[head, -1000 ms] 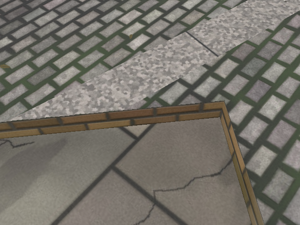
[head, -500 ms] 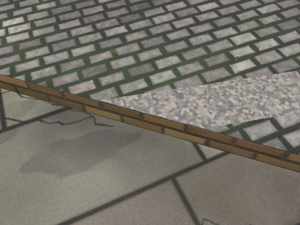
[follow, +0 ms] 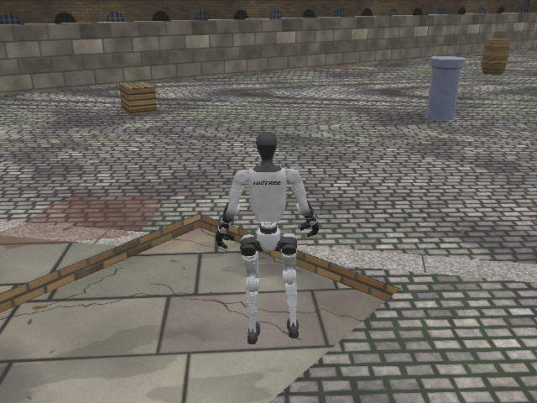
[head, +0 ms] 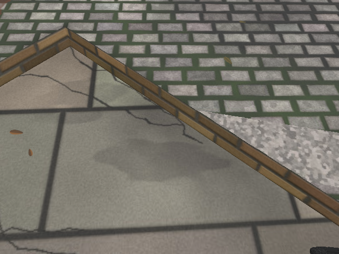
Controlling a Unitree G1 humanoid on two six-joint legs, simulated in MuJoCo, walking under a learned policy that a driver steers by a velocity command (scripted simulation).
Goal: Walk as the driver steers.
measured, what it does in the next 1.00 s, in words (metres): steps on the spot: right foot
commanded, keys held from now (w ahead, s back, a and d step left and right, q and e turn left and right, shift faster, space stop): shift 1.00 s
